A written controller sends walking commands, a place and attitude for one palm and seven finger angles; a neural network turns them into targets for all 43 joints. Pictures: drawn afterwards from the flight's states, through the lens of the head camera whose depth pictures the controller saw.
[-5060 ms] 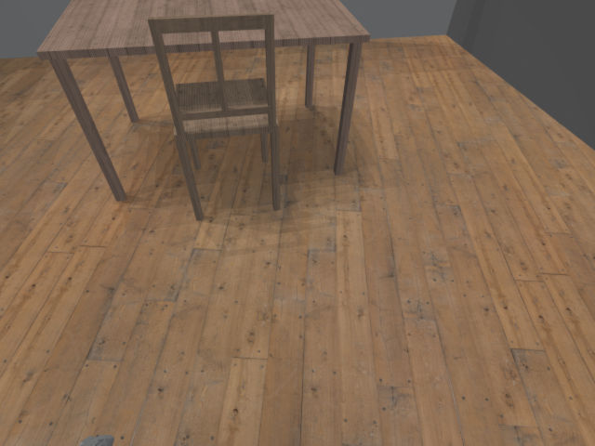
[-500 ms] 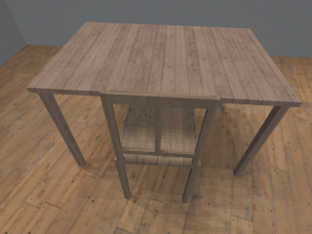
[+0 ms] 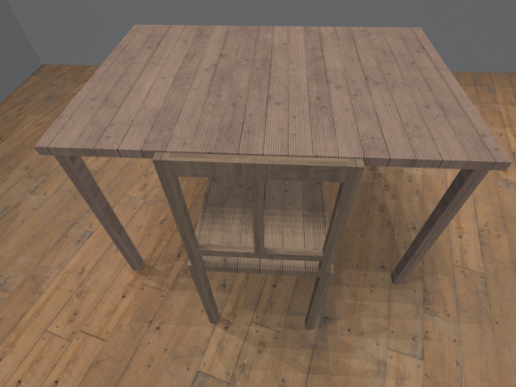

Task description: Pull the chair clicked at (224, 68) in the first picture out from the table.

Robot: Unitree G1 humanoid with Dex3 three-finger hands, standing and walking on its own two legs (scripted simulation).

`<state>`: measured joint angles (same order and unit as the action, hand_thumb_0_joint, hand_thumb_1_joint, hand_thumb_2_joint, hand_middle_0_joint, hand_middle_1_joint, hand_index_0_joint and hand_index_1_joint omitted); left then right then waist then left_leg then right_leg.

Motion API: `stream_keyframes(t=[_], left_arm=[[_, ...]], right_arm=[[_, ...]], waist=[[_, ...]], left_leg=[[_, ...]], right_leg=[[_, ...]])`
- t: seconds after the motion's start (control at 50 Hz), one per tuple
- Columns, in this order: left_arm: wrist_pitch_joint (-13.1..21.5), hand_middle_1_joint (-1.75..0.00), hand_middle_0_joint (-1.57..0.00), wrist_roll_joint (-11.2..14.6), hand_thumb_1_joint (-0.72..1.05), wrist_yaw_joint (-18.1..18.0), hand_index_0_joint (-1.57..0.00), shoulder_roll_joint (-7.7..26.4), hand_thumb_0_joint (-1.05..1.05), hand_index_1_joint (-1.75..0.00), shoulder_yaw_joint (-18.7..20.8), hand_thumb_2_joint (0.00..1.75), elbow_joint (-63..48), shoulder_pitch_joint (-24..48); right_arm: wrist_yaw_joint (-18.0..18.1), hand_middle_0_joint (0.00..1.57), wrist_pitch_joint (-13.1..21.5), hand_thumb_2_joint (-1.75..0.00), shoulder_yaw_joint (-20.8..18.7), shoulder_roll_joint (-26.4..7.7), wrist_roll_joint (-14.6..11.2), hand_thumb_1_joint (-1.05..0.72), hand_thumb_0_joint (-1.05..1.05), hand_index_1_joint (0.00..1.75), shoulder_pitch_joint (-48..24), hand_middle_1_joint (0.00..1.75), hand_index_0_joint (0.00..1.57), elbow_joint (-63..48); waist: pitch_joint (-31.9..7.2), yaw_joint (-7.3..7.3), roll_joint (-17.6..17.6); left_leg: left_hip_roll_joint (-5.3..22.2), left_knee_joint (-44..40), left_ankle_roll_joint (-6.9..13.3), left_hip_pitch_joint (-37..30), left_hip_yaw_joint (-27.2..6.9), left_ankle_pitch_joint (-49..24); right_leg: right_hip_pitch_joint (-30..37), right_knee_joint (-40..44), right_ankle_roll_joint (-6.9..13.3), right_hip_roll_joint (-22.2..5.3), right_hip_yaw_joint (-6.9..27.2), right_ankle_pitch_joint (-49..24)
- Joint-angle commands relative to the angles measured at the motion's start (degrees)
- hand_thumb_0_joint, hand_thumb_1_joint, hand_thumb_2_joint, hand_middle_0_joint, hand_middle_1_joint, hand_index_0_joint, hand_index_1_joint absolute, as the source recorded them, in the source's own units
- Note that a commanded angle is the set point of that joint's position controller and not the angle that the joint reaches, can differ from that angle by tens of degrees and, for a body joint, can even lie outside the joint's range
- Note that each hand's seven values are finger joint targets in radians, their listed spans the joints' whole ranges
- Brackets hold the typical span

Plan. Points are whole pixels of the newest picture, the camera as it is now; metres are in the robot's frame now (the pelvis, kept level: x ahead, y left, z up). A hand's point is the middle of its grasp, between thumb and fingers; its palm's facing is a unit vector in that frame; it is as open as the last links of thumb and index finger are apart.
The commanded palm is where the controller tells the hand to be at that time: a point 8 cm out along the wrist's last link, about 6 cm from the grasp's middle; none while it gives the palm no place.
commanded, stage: come to a stop and stand still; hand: left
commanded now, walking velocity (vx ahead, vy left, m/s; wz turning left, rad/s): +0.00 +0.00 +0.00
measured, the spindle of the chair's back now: (258, 218) +0.47 +0.04 -0.08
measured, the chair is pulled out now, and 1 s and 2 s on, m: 0.00 0.00 0.00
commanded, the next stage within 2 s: look again from close up in 0.52 s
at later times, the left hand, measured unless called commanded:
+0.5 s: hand out of the picture +0.02 +0.15 -0.17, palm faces +0.04 -0.98 -0.22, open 7.3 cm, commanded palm none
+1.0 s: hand out of the picture -0.01 +0.12 -0.17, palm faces +0.06 -0.98 -0.18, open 7.4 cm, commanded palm none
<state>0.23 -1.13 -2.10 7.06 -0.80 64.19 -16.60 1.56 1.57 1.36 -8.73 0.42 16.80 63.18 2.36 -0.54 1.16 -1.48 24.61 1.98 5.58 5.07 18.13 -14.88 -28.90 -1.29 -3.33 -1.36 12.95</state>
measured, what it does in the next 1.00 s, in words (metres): stands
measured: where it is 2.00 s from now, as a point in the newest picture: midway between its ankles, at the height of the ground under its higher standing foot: outside the picture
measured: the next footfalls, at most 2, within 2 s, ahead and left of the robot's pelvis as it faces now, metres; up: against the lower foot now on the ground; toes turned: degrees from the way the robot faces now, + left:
none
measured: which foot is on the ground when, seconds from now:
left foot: down 0.00-1.00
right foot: down 0.00-1.00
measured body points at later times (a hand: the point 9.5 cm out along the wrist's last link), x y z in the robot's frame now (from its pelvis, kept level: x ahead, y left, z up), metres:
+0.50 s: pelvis +0.01 -0.03 +0.00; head +0.02 -0.04 +0.45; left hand +0.02 +0.20 -0.15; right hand +0.01 -0.24 -0.16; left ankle -0.05 +0.09 -0.74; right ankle +0.03 -0.13 -0.74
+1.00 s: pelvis +0.01 -0.04 +0.00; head +0.01 -0.04 +0.45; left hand -0.01 +0.18 -0.16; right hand -0.01 -0.24 -0.16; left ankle -0.05 +0.09 -0.74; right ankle +0.03 -0.13 -0.74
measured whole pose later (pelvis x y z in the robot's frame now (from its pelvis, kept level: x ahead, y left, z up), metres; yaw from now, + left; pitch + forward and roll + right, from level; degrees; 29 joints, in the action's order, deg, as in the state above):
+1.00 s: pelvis +0.01 -0.04 +0.00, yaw +1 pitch -1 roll +0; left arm 0.9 -0.8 -2.0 7.3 -0.3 64.6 -17.5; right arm 1.8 1.3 1.3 -6.3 0.3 18.6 65.9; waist 1.8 -0.7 0.1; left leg 1.9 22.7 -1.2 4.1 3.0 17.3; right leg -12.4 -26.0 1.8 -0.3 -4.0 12.4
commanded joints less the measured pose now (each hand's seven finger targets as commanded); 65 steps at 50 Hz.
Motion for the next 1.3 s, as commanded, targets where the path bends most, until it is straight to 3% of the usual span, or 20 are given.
stream_keyframes(t=[0.0, 0.14, 0.2, 0.4, 0.44, 0.72, 0.88, 1.14, 1.28], left_arm=[[1.34, -0.3, -0.2, 0.62, 0.9, -0.18, -0.2, 6.43, 0.0, -0.3, 1.02, 0.9, -1.55, -2.7], [1.33, -0.3, -0.2, 0.62, 0.9, -0.08, -0.2, 7.09, 0.0, -0.3, 1.07, 0.9, -1.7, -1.7], [1.55, -0.3, -0.2, 0.69, 0.9, -0.07, -0.2, 7.4, 0.0, -0.3, 1.15, 0.9, -1.83, -1.56], [1.65, -0.3, -0.2, 0.74, 0.9, -0.06, -0.2, 7.6, 0.0, -0.3, 1.24, 0.9, -2.03, -1.62], [1.46, -0.3, -0.2, 0.71, 0.9, 0.0, -0.2, 7.59, 0.0, -0.3, 1.22, 0.9, -2.03, -1.37], [1.36, -0.3, -0.2, 0.71, 0.9, 0.08, -0.2, 6.76, 0.0, -0.3, 1.23, 0.9, -1.67, -3.09], [1.52, -0.3, -0.2, 0.62, 0.9, -0.08, -0.2, 6.0, 0.0, -0.3, 1.2, 0.9, -1.36, -4.39], [1.31, -0.3, -0.2, 0.57, 0.9, -0.08, -0.2, 5.37, 0.0, -0.3, 1.21, 0.9, -1.56, -5.22], [1.37, -0.3, -0.2, 0.55, 0.9, -0.16, -0.2, 5.16, 0.0, -0.3, 1.17, 0.9, -1.49, -5.93]], right_arm=[[0.63, 0.2, 0.84, -0.9, -1.14, -4.91, 0.14, -0.9, 0.0, 0.3, 4.04, 0.3, 0.2, -0.79], [0.51, 0.2, 0.35, -0.9, -1.12, -4.5, 0.21, -0.9, 0.0, 0.3, 3.56, 0.3, 0.2, 0.15], [0.48, 0.2, 0.47, -0.9, -1.13, -4.61, 0.25, -0.9, 0.0, 0.3, 3.86, 0.3, 0.2, 0.36], [0.53, 0.2, 0.32, -0.9, -1.1, -4.37, 0.19, -0.9, 0.0, 0.3, 4.16, 0.3, 0.2, 0.91], [0.53, 0.2, 0.14, -0.9, -1.07, -4.26, 0.19, -0.9, 0.0, 0.3, 4.17, 0.3, 0.2, 0.87], [0.55, 0.2, 0.14, -0.9, -0.96, -2.96, 0.05, -0.9, 0.0, 0.3, 5.51, 0.3, 0.2, 1.38], [0.62, 0.2, 0.34, -0.9, -0.89, -2.46, 0.0, -0.9, 0.0, 0.3, 6.8, 0.3, 0.2, 1.63], [0.61, 0.2, 0.24, -0.9, -0.89, -1.52, -0.03, -0.9, 0.0, 0.3, 7.8, 0.3, 0.2, 1.75], [0.65, 0.2, 0.46, -0.9, -0.87, -1.46, -0.05, -0.9, 0.0, 0.3, 8.14, 0.3, 0.2, 1.75]], waist=[[0.13, 0.57, -1.14], [1.74, 0.48, -1.89], [-0.15, 0.53, -1.61], [-0.33, 0.47, -1.12], [1.47, 0.49, -1.0], [2.49, 0.35, -0.83], [2.18, 0.3, -1.6], [4.0, 0.13, -0.53], [2.68, 0.08, -0.67]], left_leg=[[7.02, -4.83, 0.08, 4.02, -5.94, -15.96], [6.75, -5.2, -0.32, 5.03, -5.64, -11.48], [6.76, -5.01, -0.52, 3.97, -5.65, -12.87], [7.04, -5.1, -0.94, 3.1, -5.35, -13.21], [7.05, -5.51, -1.0, 4.06, -5.26, -11.63], [7.0, -6.51, -0.92, 4.39, -5.18, -8.72], [6.86, -6.02, -0.92, 4.5, -5.27, -9.8], [6.65, -6.27, -0.8, 6.17, -5.46, -7.58], [6.83, -6.04, -0.67, 5.39, -5.58, -9.12]], right_leg=[[4.46, 2.34, 3.31, -3.52, 3.95, -15.48], [4.57, 4.13, 3.73, -3.83, 4.45, -14.69], [5.83, 4.03, 3.87, -4.07, 4.31, -16.82], [6.41, 5.1, 4.1, -3.96, 4.28, -17.73], [5.46, 5.71, 4.01, -3.6, 4.26, -15.24], [4.65, 7.86, 3.98, -2.9, 4.25, -9.26], [5.0, 7.53, 3.97, -3.08, 4.06, -10.53], [3.71, 8.69, 3.86, -2.63, 4.13, -5.27], [4.24, 7.77, 3.89, -2.64, 3.95, -7.4]])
